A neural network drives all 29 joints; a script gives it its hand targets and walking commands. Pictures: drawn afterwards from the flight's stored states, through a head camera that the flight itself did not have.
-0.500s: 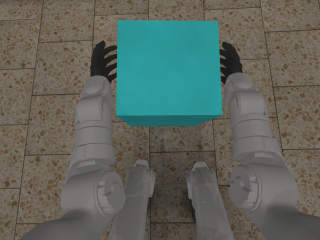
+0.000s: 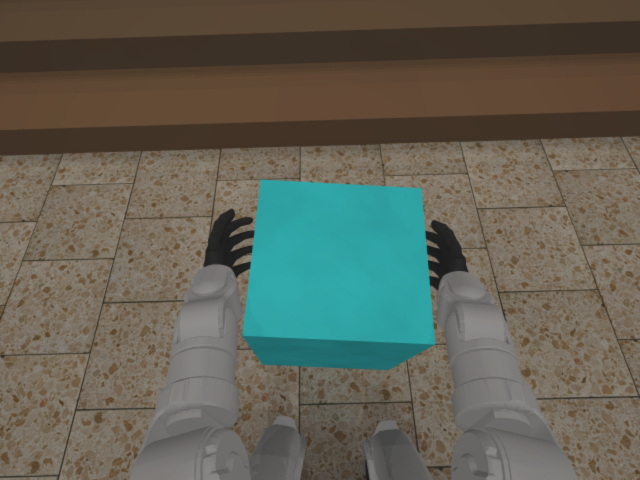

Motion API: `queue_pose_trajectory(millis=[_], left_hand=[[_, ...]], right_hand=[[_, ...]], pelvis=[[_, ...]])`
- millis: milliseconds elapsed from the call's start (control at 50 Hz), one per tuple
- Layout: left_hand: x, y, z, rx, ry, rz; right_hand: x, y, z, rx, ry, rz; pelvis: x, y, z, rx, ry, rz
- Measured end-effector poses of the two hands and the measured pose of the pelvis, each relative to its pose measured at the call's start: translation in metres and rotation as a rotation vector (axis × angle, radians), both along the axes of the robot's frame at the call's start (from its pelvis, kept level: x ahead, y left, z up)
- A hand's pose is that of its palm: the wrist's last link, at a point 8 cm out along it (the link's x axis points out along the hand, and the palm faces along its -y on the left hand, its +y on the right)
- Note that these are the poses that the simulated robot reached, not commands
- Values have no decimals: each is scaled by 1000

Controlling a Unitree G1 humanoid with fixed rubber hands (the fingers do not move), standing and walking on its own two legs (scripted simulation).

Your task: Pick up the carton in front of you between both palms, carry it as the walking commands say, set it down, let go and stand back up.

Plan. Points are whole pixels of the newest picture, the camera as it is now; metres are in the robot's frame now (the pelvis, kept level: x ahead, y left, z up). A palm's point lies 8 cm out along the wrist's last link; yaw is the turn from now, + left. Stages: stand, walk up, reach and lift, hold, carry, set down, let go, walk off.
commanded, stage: reach and lift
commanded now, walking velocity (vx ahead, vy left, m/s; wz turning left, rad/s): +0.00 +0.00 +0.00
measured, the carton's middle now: (332, 286) +0.39 +0.02 -0.10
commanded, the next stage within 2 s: hold in 1.52 s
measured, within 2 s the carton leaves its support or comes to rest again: neither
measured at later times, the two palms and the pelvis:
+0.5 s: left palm (184, 249) +0.34 +0.16 +0.12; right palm (503, 270) +0.33 -0.14 +0.11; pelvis +0.04 +0.00 +0.09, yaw +0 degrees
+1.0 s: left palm (178, 243) +0.34 +0.16 +0.14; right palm (513, 266) +0.33 -0.14 +0.12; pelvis +0.03 +0.00 +0.10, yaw +0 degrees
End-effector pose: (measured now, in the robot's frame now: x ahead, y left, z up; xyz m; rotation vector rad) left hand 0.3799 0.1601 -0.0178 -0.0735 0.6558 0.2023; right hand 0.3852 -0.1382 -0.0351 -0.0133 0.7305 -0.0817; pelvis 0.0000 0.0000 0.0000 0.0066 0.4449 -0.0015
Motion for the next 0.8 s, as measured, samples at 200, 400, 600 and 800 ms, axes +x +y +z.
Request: queue_pose_trajectory(millis=[200,400,600,800], left_hand=[[-18,-7,59,4,-15,-25],[-34,-5,116,24,-33,-57],[-46,-4,142,41,-20,-80],[-48,-6,141,43,-10,-84]], right_hand=[[-25,-7,60,-1,-15,-29],[-45,-6,118,-12,-33,-37],[-58,-4,148,-51,-22,-15],[-63,-6,144,-38,-11,-32]], pelvis=[[25,2,51,-3,-146,-4],[41,1,85,-5,-339,0],[38,1,96,-6,-480,10],[29,3,94,-7,-502,4]])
